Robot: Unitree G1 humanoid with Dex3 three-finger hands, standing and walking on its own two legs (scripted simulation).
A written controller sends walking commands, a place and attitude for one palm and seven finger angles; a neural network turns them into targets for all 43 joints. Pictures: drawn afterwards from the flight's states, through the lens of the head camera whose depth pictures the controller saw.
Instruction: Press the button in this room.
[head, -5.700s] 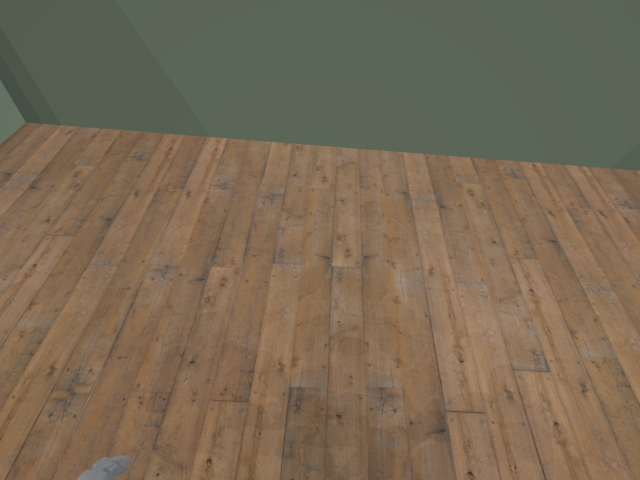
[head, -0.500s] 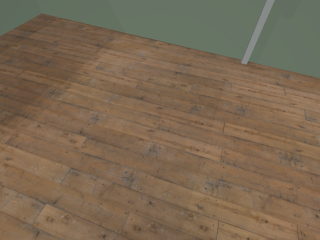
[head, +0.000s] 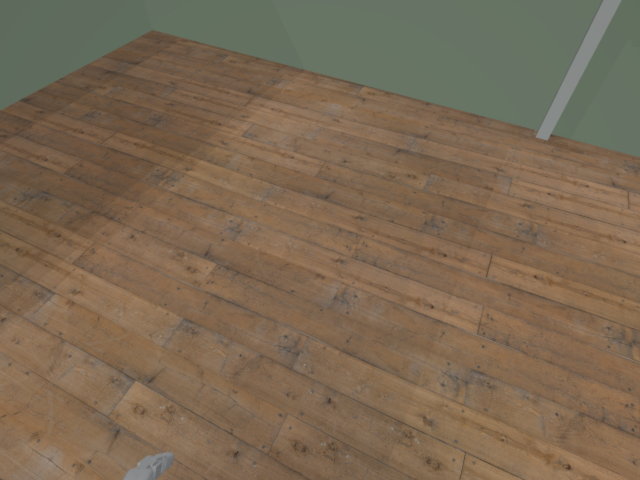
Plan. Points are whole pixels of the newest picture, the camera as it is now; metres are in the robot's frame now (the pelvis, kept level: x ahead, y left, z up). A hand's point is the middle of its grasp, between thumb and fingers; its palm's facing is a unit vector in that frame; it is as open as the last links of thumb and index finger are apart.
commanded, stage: turn or walk to find it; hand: left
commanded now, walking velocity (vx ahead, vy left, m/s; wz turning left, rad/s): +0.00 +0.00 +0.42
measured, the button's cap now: out of the picture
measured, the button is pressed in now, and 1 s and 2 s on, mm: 0 0 0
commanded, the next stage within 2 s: none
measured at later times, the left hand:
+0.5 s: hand out of the picture -0.06 +0.22 -0.19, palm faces +0.31 -0.93 -0.22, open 7.3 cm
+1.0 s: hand out of the picture -0.04 +0.24 -0.15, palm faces +0.41 -0.87 -0.26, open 7.3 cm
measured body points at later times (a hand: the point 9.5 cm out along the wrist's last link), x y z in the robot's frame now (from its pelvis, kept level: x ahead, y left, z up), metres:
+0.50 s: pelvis -0.04 +0.02 -0.01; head -0.02 +0.05 +0.44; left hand -0.08 +0.27 -0.17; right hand +0.09 -0.22 -0.14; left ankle -0.07 +0.12 -0.74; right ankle +0.00 -0.12 -0.73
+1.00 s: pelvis -0.07 +0.01 +0.00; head -0.04 +0.00 +0.45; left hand -0.06 +0.28 -0.13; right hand +0.05 -0.21 -0.15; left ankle -0.07 +0.12 -0.73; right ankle -0.03 -0.12 -0.71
